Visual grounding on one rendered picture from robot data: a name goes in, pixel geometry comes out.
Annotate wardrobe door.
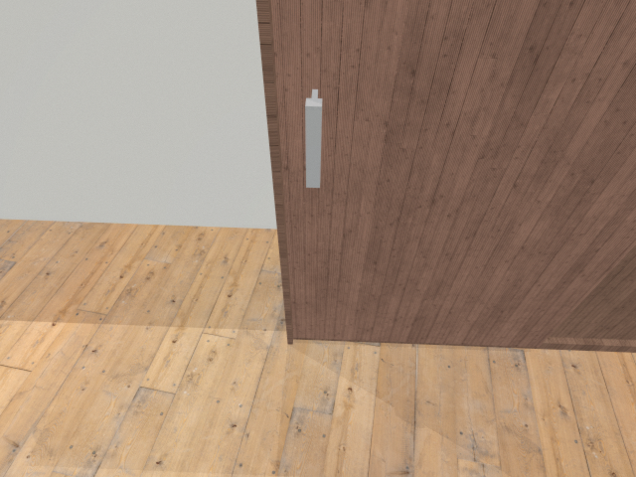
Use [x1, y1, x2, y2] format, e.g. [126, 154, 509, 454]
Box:
[549, 245, 636, 340]
[271, 0, 636, 347]

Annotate handle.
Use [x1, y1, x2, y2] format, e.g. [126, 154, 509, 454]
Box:
[305, 89, 322, 188]

